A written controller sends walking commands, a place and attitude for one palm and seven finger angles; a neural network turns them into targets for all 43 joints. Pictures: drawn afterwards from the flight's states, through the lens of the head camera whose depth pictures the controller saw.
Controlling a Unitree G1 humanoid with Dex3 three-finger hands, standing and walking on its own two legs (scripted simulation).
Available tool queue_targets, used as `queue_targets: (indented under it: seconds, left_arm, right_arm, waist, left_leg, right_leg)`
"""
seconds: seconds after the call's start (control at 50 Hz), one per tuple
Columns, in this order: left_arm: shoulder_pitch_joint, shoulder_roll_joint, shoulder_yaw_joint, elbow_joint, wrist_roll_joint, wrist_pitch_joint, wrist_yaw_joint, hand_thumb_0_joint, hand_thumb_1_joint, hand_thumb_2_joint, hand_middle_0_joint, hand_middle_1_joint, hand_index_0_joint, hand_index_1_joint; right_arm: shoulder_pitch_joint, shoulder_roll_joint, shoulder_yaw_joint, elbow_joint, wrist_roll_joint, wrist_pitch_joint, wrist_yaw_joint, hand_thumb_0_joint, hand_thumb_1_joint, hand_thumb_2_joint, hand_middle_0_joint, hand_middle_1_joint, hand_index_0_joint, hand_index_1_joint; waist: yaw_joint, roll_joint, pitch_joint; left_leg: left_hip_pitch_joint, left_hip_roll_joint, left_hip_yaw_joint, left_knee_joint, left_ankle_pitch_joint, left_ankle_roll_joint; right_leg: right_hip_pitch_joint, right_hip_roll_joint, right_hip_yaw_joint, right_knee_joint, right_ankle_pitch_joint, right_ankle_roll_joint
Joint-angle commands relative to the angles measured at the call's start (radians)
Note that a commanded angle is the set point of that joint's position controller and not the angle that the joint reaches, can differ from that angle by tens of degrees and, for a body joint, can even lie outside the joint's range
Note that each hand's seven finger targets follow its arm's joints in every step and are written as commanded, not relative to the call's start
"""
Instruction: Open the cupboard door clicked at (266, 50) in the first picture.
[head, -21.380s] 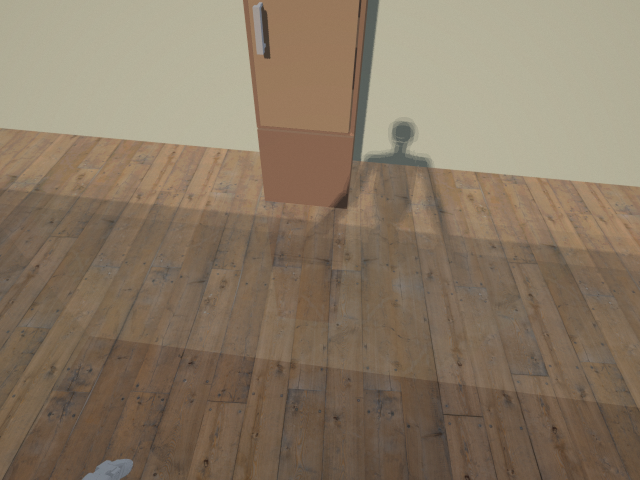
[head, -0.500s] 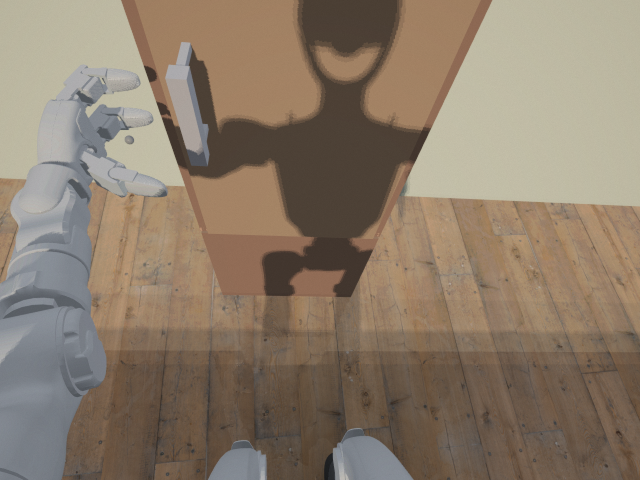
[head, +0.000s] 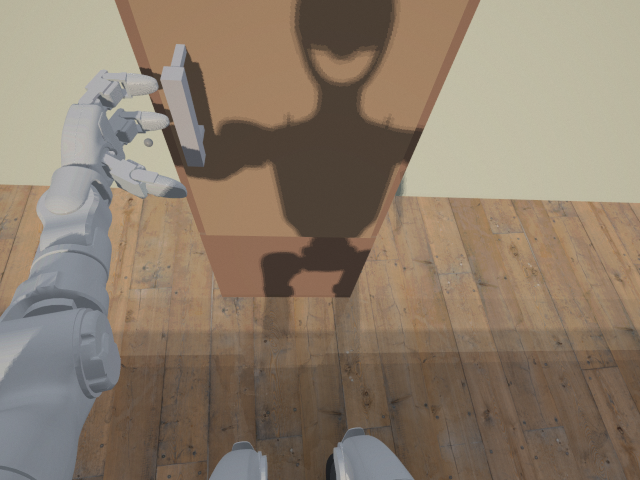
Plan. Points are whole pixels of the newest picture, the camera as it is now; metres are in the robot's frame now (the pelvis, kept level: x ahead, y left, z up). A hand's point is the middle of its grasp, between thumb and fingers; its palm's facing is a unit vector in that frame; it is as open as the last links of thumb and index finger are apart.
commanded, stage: slide the fingers in behind the handle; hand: left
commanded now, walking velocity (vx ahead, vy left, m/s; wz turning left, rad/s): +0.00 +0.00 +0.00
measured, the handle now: (188, 110) +0.56 +0.13 +0.09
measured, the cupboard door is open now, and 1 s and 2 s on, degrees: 0 0 0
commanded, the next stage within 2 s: close the thumb around the handle in 1.26 s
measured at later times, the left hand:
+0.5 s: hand (179, 141) +0.50 +0.14 +0.09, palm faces -0.06 -1.00 -0.01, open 14.0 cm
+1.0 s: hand (196, 142) +0.50 +0.12 +0.09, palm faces -0.05 -1.00 -0.01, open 14.0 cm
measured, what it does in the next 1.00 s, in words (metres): stands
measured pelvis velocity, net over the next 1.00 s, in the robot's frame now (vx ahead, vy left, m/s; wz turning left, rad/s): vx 0.00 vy -0.01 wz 0.01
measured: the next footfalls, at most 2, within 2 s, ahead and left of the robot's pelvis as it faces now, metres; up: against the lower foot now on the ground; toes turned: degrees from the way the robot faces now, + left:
none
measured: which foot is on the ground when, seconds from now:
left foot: down 0.00-1.00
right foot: down 0.00-1.00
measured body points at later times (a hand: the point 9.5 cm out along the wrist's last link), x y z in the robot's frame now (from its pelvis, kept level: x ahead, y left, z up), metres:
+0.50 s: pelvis +0.00 -0.01 +0.00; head +0.11 +0.01 +0.44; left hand +0.50 +0.19 +0.10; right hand +0.01 -0.27 -0.11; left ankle +0.00 +0.09 -0.68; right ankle +0.02 -0.12 -0.68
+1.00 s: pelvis +0.00 -0.01 +0.00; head +0.10 +0.00 +0.44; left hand +0.50 +0.17 +0.10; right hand +0.01 -0.27 -0.11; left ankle +0.00 +0.09 -0.68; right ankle +0.02 -0.12 -0.68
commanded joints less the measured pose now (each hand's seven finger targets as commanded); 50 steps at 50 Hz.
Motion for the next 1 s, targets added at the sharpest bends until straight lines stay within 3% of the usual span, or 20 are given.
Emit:
queue_targets:
  seconds: [0.0, 0.1, 0.16, 0.28, 0.38, 0.46, 0.52, 0.56, 0.64, 0.68, 0.7, 0.72, 0.74, 0.76, 0.8, 0.84, 0.86, 0.92, 0.94, 0.98]
  left_arm:
    - [-0.512, 0.213, 0.018, -0.232, -0.015, -0.094, 0.031, 0.0, -0.5, 0.3, -0.3, -1.2, -0.3, -1.2]
    - [-0.49, 0.209, 0.02, -0.188, -0.003, -0.078, 0.046, 0.0, -0.5, 0.3, -0.3, -1.2, -0.3, -1.2]
    - [-0.473, 0.247, 0.052, -0.197, -0.003, -0.07, 0.05, 0.0, -0.5, 0.3, -0.3, -1.2, -0.3, -1.2]
    - [-0.48, 0.159, -0.017, -0.228, -0.008, -0.082, 0.042, 0.0, -0.5, 0.3, -0.3, -1.2, -0.3, -1.2]
    - [-0.469, 0.103, -0.035, -0.224, -0.026, -0.085, 0.053, 0.0, -0.5, 0.3, -0.3, -1.2, -0.3, -1.2]
    - [-0.489, 0.105, -0.037, -0.22, -0.008, -0.083, 0.083, 0.0, -0.5, 0.3, -0.3, -1.2, -0.3, -1.2]
    - [-0.489, 0.106, -0.028, -0.273, -0.005, -0.102, 0.108, 0.0, -0.5, 0.3, -0.3, -1.2, -0.3, -1.2]
    - [-0.471, 0.131, -0.003, -0.228, -0.001, -0.099, 0.123, 0.0, -0.5, 0.3, -0.3, -1.2, -0.3, -1.2]
    - [-0.462, 0.155, 0.006, -0.19, 0.017, -0.093, 0.133, 0.0, -0.5, 0.3, -0.3, -1.2, -0.3, -1.2]
    - [-0.476, 0.121, -0.019, -0.216, 0.018, -0.095, 0.129, 0.0, -0.5, 0.3, -0.3, -1.2, -0.3, -1.2]
    - [-0.492, 0.114, -0.025, -0.243, 0.014, -0.106, 0.126, 0.0, -0.5, 0.3, -0.3, -1.2, -0.3, -1.2]
    - [-0.466, 0.136, -0.002, -0.234, 0.012, -0.11, 0.125, 0.0, -0.5, 0.3, -0.3, -1.2, -0.3, -1.2]
    - [-0.48, 0.1, -0.032, -0.232, 0.005, -0.109, 0.121, 0.0, -0.5, 0.3, -0.3, -1.2, -0.3, -1.2]
    - [-0.477, 0.09, -0.034, -0.228, -0.002, -0.108, 0.12, 0.0, -0.5, 0.3, -0.3, -1.2, -0.3, -1.2]
    - [-0.475, 0.072, -0.047, -0.187, -0.007, -0.1, 0.113, 0.0, -0.5, 0.3, -0.3, -1.2, -0.3, -1.2]
    - [-0.496, 0.052, -0.065, -0.197, -0.005, -0.096, 0.113, 0.0, -0.5, 0.3, -0.3, -1.2, -0.3, -1.2]
    - [-0.489, 0.083, -0.04, -0.213, -0.003, -0.098, 0.117, 0.0, -0.5, 0.3, -0.3, -1.2, -0.3, -1.2]
    - [-0.502, 0.085, -0.039, -0.237, 0.002, -0.111, 0.127, 0.0, -0.5, 0.3, -0.3, -1.2, -0.3, -1.2]
    - [-0.493, 0.066, -0.048, -0.228, -0.001, -0.109, 0.13, 0.0, -0.5, 0.3, -0.3, -1.2, -0.3, -1.2]
    - [-0.491, 0.094, -0.03, -0.217, 0.004, -0.109, 0.139, 0.0, -0.5, 0.3, -0.3, -1.2, -0.3, -1.2]
  right_arm:
    - [0.149, -0.181, -0.065, -0.048, -0.01, -0.026, -0.012, 0.0, -0.9, -0.9, 0.2, 0.3, 0.2, 0.3]
    - [0.153, -0.181, -0.062, -0.05, -0.011, -0.027, -0.009, 0.0, -0.9, -0.9, 0.2, 0.3, 0.2, 0.3]
    - [0.15, -0.181, -0.062, -0.063, -0.009, -0.026, -0.011, 0.0, -0.9, -0.9, 0.2, 0.3, 0.2, 0.3]
    - [0.146, -0.17, -0.066, -0.063, -0.008, -0.026, -0.006, 0.0, -0.9, -0.9, 0.2, 0.3, 0.2, 0.3]
    - [0.145, -0.168, -0.072, -0.052, -0.008, -0.03, -0.001, 0.0, -0.9, -0.9, 0.2, 0.3, 0.2, 0.3]
    - [0.145, -0.166, -0.074, -0.044, -0.01, -0.032, 0.001, 0.0, -0.9, -0.9, 0.2, 0.3, 0.2, 0.3]
    - [0.139, -0.162, -0.073, -0.051, -0.014, -0.036, 0.005, 0.0, -0.9, -0.9, 0.2, 0.3, 0.2, 0.3]
    - [0.14, -0.162, -0.07, -0.048, -0.015, -0.034, 0.005, 0.0, -0.9, -0.9, 0.2, 0.3, 0.2, 0.3]
    - [0.133, -0.162, -0.067, -0.058, -0.011, -0.034, 0.003, 0.0, -0.9, -0.9, 0.2, 0.3, 0.2, 0.3]
    - [0.133, -0.159, -0.069, -0.064, -0.012, -0.037, 0.004, 0.0, -0.9, -0.9, 0.2, 0.3, 0.2, 0.3]
    - [0.134, -0.157, -0.068, -0.069, -0.013, -0.04, 0.004, 0.0, -0.9, -0.9, 0.2, 0.3, 0.2, 0.3]
    - [0.134, -0.16, -0.071, -0.063, -0.011, -0.039, 0.002, 0.0, -0.9, -0.9, 0.2, 0.3, 0.2, 0.3]
    - [0.127, -0.156, -0.069, -0.062, -0.011, -0.039, 0.002, 0.0, -0.9, -0.9, 0.2, 0.3, 0.2, 0.3]
    - [0.131, -0.156, -0.069, -0.06, -0.012, -0.04, 0.004, 0.0, -0.9, -0.9, 0.2, 0.3, 0.2, 0.3]
    - [0.135, -0.157, -0.069, -0.055, -0.01, -0.042, 0.002, 0.0, -0.9, -0.9, 0.2, 0.3, 0.2, 0.3]
    - [0.135, -0.157, -0.071, -0.049, -0.01, -0.043, 0.004, 0.0, -0.9, -0.9, 0.2, 0.3, 0.2, 0.3]
    - [0.138, -0.161, -0.074, -0.05, -0.011, -0.043, 0.004, 0.0, -0.9, -0.9, 0.2, 0.3, 0.2, 0.3]
    - [0.135, -0.158, -0.073, -0.048, -0.013, -0.044, 0.003, 0.0, -0.9, -0.9, 0.2, 0.3, 0.2, 0.3]
    - [0.134, -0.155, -0.073, -0.048, -0.013, -0.044, 0.005, 0.0, -0.9, -0.9, 0.2, 0.3, 0.2, 0.3]
    - [0.134, -0.16, -0.071, -0.047, -0.015, -0.042, 0.006, 0.0, -0.9, -0.9, 0.2, 0.3, 0.2, 0.3]
  waist:
    - [-0.021, 0.124, -0.444]
    - [-0.017, 0.094, -0.444]
    - [-0.003, 0.076, -0.472]
    - [-0.018, 0.097, -0.456]
    - [-0.019, 0.087, -0.446]
    - [-0.019, 0.081, -0.436]
    - [-0.004, 0.117, -0.497]
    - [-0.006, 0.058, -0.457]
    - [-0.01, 0.019, -0.419]
    - [-0.01, 0.034, -0.441]
    - [-0.007, 0.077, -0.468]
    - [0.002, 0.059, -0.491]
    - [-0.013, 0.068, -0.474]
    - [-0.008, 0.058, -0.47]
    - [-0.025, 0.027, -0.435]
    - [-0.024, 0.056, -0.431]
    - [-0.014, 0.042, -0.45]
    - [-0.01, 0.082, -0.487]
    - [-0.012, 0.074, -0.472]
    - [-0.013, 0.053, -0.442]
  left_leg:
    - [0.358, 0.012, -0.052, -0.109, 0.403, -0.014]
    - [0.322, 0.005, -0.044, -0.109, 0.395, -0.009]
    - [0.282, -0.001, -0.028, -0.11, 0.39, -0.003]
    - [0.312, 0.003, -0.026, -0.106, 0.406, -0.006]
    - [0.325, 0.002, -0.028, -0.107, 0.396, -0.009]
    - [0.309, -0.002, -0.028, -0.105, 0.379, -0.006]
    - [0.346, -0.003, -0.026, -0.101, 0.429, -0.01]
    - [0.285, -0.007, -0.019, -0.103, 0.397, -0.006]
    - [0.21, -0.014, -0.005, -0.109, 0.325, 0.003]
    - [0.225, -0.017, -0.003, -0.111, 0.327, 0.002]
    - [0.257, -0.017, -0.007, -0.108, 0.358, 0.0]
    - [0.269, -0.014, -0.008, -0.103, 0.374, -0.002]
    - [0.271, -0.014, -0.004, -0.103, 0.369, -0.002]
    - [0.268, -0.014, -0.009, -0.106, 0.359, -0.003]
    - [0.243, -0.015, -0.008, -0.104, 0.335, 0.001]
    - [0.248, -0.015, -0.008, -0.108, 0.325, -0.002]
    - [0.25, -0.015, -0.009, -0.106, 0.336, 0.0]
    - [0.289, -0.013, -0.015, -0.1, 0.375, -0.004]
    - [0.284, -0.014, -0.014, -0.101, 0.369, -0.004]
    - [0.255, -0.014, -0.013, -0.107, 0.339, -0.004]
  right_leg:
    - [0.133, 0.013, -0.007, -0.077, 0.271, -0.026]
    - [0.167, 0.012, -0.004, -0.074, 0.292, -0.024]
    - [0.23, 0.009, 0.009, -0.077, 0.33, -0.02]
    - [0.197, 0.01, 0.006, -0.078, 0.34, -0.02]
    - [0.182, 0.011, 0.002, -0.085, 0.326, -0.02]
    - [0.178, 0.008, 0.004, -0.082, 0.319, -0.019]
    - [0.198, 0.006, 0.006, -0.069, 0.356, -0.022]
    - [0.227, 0.006, 0.01, -0.074, 0.358, -0.018]
    - [0.265, 0.003, 0.024, -0.084, 0.346, -0.014]
    - [0.271, 0.002, 0.024, -0.084, 0.351, -0.015]
    - [0.266, 0.004, 0.022, -0.074, 0.367, -0.02]
    - [0.269, 0.004, 0.022, -0.072, 0.377, -0.02]
    - [0.257, 0.004, 0.022, -0.078, 0.376, -0.017]
    - [0.258, 0.006, 0.019, -0.079, 0.363, -0.018]
    - [0.251, 0.007, 0.02, -0.086, 0.352, -0.017]
    - [0.234, 0.005, 0.019, -0.087, 0.337, -0.016]
    - [0.251, 0.004, 0.021, -0.084, 0.349, -0.017]
    - [0.231, 0.003, 0.017, -0.072, 0.362, -0.02]
    - [0.228, 0.004, 0.015, -0.075, 0.357, -0.018]
    - [0.233, 0.004, 0.016, -0.079, 0.335, -0.018]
